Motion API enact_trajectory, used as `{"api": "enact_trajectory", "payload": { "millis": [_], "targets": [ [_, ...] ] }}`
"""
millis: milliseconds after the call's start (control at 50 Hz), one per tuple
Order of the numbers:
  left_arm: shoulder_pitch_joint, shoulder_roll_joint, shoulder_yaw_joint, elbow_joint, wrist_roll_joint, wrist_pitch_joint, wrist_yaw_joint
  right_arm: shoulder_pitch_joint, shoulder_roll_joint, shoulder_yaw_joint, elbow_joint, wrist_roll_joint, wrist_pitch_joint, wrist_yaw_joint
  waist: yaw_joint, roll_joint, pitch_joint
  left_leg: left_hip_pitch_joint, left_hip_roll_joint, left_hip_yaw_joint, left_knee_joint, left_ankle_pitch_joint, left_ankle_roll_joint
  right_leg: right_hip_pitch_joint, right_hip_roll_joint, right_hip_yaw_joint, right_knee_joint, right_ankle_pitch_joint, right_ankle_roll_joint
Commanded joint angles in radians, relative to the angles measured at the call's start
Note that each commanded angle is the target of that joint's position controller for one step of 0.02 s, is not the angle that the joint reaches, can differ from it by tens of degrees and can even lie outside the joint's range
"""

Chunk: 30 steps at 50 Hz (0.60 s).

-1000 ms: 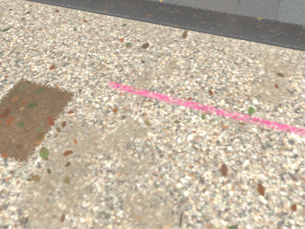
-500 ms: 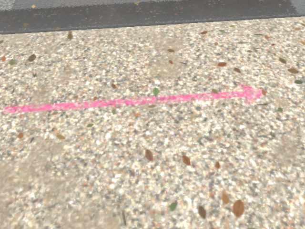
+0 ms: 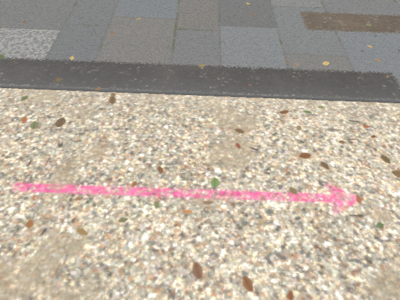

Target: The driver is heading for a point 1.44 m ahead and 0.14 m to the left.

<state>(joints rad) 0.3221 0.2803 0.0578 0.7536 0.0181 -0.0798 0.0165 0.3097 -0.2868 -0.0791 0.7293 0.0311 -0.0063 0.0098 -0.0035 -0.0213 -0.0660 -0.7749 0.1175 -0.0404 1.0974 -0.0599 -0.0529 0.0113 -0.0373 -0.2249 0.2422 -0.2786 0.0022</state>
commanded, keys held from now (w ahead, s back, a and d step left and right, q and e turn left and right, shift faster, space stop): w+q+shift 0.24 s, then w+shift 0.06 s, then w+e+shift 0.70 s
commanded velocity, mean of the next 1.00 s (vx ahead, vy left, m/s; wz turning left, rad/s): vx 0.94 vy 0.00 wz -0.08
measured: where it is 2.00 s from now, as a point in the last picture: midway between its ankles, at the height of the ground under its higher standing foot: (188, 115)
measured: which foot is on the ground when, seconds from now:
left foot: up 0.00-0.20, down 0.22-0.68, up 0.70-1.00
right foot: down 0.00-0.20, up 0.22-0.68, down 0.70-1.00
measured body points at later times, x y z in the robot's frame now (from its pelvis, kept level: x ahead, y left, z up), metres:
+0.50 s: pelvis +0.34 +0.18 -0.01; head +0.35 +0.20 +0.44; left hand +0.44 +0.47 -0.11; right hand +0.45 -0.06 -0.12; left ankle +0.24 +0.20 -0.74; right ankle +0.56 +0.04 -0.65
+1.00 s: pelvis +0.79 +0.29 -0.01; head +0.81 +0.28 +0.44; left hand +0.81 +0.54 -0.13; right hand +1.05 +0.08 -0.03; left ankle +1.00 +0.49 -0.68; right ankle +0.73 +0.23 -0.74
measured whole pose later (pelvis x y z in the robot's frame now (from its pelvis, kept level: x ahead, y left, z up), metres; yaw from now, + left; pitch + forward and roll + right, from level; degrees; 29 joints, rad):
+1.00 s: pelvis +0.79 +0.29 -0.01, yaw -6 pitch +0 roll +0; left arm 0.45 0.21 0.04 0.78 -0.04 -0.07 0.00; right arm 0.00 -0.23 0.03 0.51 -0.02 -0.14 -0.01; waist 0.11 0.02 0.03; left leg -0.67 0.07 -0.22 0.73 -0.03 -0.06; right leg -0.11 0.20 0.22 0.42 -0.28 -0.14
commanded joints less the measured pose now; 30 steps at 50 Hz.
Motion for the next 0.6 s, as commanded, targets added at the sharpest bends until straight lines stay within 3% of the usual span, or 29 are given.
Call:
{"api": "enact_trajectory", "payload": {
  "millis": [20, 100, 140, 160, 180, 200, 220, 240, 260, 280, 300, 320, 340, 360, 400, 440, 520, 560, 600],
  "targets": [
    [-0.046, 0.161, 0.048, -0.049, -0.004, -0.013, 0.001, -0.141, -0.042, 0.006, -0.117, 0.007, -0.018, 0.014, 0.022, -0.045, 0.197, -0.175, 0.063, 0.007, -0.053, 0.029, 0.03, -0.007, -0.308, 0.095, -0.189, -0.136, -0.142],
    [-0.043, 0.183, 0.063, -0.023, -0.017, 0.004, -0.017, -0.197, -0.031, 0.024, -0.147, 0.018, -0.018, 0.04, 0.029, -0.032, 0.242, -0.122, 0.081, 0.073, -0.193, -0.022, 0.098, 0.081, -0.306, -0.017, -0.19, -0.039, -0.124],
    [-0.074, 0.203, 0.072, -0.023, -0.024, 0.019, -0.029, -0.179, -0.049, 0.022, -0.145, 0.023, -0.013, 0.046, 0.006, -0.035, 0.238, 0.005, 0.044, 0.149, -0.253, -0.091, 0.142, 0.083, -0.28, -0.088, -0.128, 0.193, -0.11],
    [-0.087, 0.226, 0.079, -0.025, -0.032, 0.026, -0.031, -0.13, -0.076, 0.01, -0.135, 0.025, -0.01, 0.043, -0.023, -0.059, 0.2, 0.116, -0.01, 0.207, -0.245, -0.145, 0.163, 0.079, -0.275, -0.106, -0.036, 0.488, -0.108],
    [-0.104, 0.25, 0.084, -0.027, -0.043, 0.033, -0.033, -0.024, -0.119, -0.012, -0.115, 0.033, -0.004, 0.037, -0.089, -0.085, 0.127, 0.28, -0.079, 0.254, -0.226, -0.205, 0.19, 0.066, -0.271, -0.122, 0.136, 0.804, -0.1],
    [-0.14, 0.262, 0.082, -0.036, -0.058, 0.036, -0.037, 0.161, -0.186, -0.049, -0.073, 0.041, -0.001, 0.03, -0.205, -0.072, 0.016, 0.567, -0.164, 0.286, -0.285, -0.186, 0.23, -0.015, -0.242, -0.137, 0.412, 1.004, -0.077],
    [-0.139, 0.21, 0.059, -0.053, -0.044, 0.023, -0.031, 0.377, -0.287, -0.101, -0.001, 0.04, 0.011, 0.014, -0.295, 0.028, -0.057, 0.921, -0.211, 0.187, -0.336, -0.194, 0.265, -0.277, -0.186, -0.1, 0.8, 0.785, -0.021],
    [-0.025, -0.024, -0.001, -0.111, -0.008, -0.009, -0.033, 0.281, -0.397, -0.106, 0.007, 0.034, 0.008, 0.009, -0.081, 0.443, -0.029, 1.082, -0.006, -0.393, -0.572, -0.584, 0.411, -0.731, 0.021, 0.018, 1.224, -0.268, 0.05],
    [-0.11, 0.05, -0.01, -0.161, -0.04, -0.058, -0.023, 0.261, -0.312, -0.069, -0.072, 0.011, -0.033, 0.024, -0.107, 0.318, -0.229, 1.116, 0.149, -0.841, -0.837, -0.833, 0.472, -0.811, 0.072, 0.311, 1.346, -0.289, 0.023],
    [-0.252, 0.151, 0.012, -0.187, -0.085, -0.081, -0.016, 0.258, -0.223, -0.05, -0.064, 0.002, -0.06, 0.034, -0.15, 0.152, -0.107, 1.058, 0.175, -0.797, -0.915, -0.759, 0.391, -0.884, 0.026, 0.329, 1.294, -0.153, -0.02],
    [-0.247, 0.124, 0.003, -0.185, -0.089, -0.094, -0.013, 0.256, -0.211, -0.044, -0.046, -0.009, -0.076, 0.035, -0.113, 0.088, -0.037, 0.955, 0.186, -0.74, -0.897, -0.69, 0.386, -0.893, -0.017, 0.322, 1.235, -0.094, -0.049],
    [-0.233, 0.104, -0.004, -0.159, -0.062, -0.093, -0.009, 0.172, -0.162, -0.026, -0.056, -0.021, -0.084, 0.034, -0.069, 0.018, 0.009, 0.811, 0.158, -0.606, -0.856, -0.578, 0.356, -0.827, -0.075, 0.326, 1.164, -0.03, -0.064],
    [-0.157, 0.098, -0.001, -0.133, -0.058, -0.075, -0.017, 0.092, -0.124, -0.01, -0.08, -0.04, -0.09, 0.03, -0.01, 0.054, 0.016, 0.694, 0.126, -0.502, -0.826, -0.524, 0.342, -0.745, -0.114, 0.345, 1.125, 0.04, -0.071],
    [-0.108, 0.103, 0.003, -0.105, -0.063, -0.051, -0.026, 0.044, -0.099, 0.001, -0.096, -0.046, -0.093, 0.027, 0.012, 0.073, 0.048, 0.622, 0.1, -0.417, -0.85, -0.475, 0.326, -0.715, -0.138, 0.336, 1.104, 0.076, -0.069],
    [-0.096, 0.098, 0.004, -0.076, -0.06, -0.01, -0.034, 0.032, -0.089, 0.012, -0.087, -0.042, -0.104, 0.017, 0.021, 0.059, 0.106, 0.558, 0.073, -0.255, -0.902, -0.31, 0.294, -0.728, -0.155, 0.312, 1.031, 0.144, -0.053],
    [-0.177, 0.074, -0.008, -0.088, -0.049, 0.01, -0.036, 0.069, -0.089, 0.014, -0.065, -0.043, -0.117, 0.006, -0.013, 0.052, 0.174, 0.55, 0.03, -0.085, -0.943, -0.105, 0.249, -0.787, -0.137, 0.293, 0.912, 0.261, -0.032],
    [-0.311, 0.056, -0.014, -0.11, -0.058, -0.017, -0.061, 0.111, -0.087, 0.024, -0.035, -0.052, -0.129, -0.027, -0.069, 0.046, 0.214, 0.59, -0.039, 0.148, -1.013, 0.152, 0.116, -0.732, -0.023, 0.206, 0.57, 0.534, -0.022],
    [-0.349, 0.035, -0.019, -0.118, -0.06, -0.032, -0.085, 0.13, -0.117, 0.022, -0.011, -0.049, -0.131, -0.041, -0.075, 0.056, 0.211, 0.642, -0.019, 0.186, -1.041, 0.252, 0.079, -0.66, 0.01, 0.154, 0.429, 0.631, -0.034],
    [-0.332, 0.061, -0.005, -0.116, -0.066, -0.044, -0.107, 0.123, -0.15, 0.016, -0.001, -0.054, -0.119, -0.055, -0.054, 0.086, 0.175, 0.775, -0.003, 0.216, -0.983, 0.567, 0.043, -0.607, 0.079, 0.098, 0.353, 0.623, -0.058]
  ]
}}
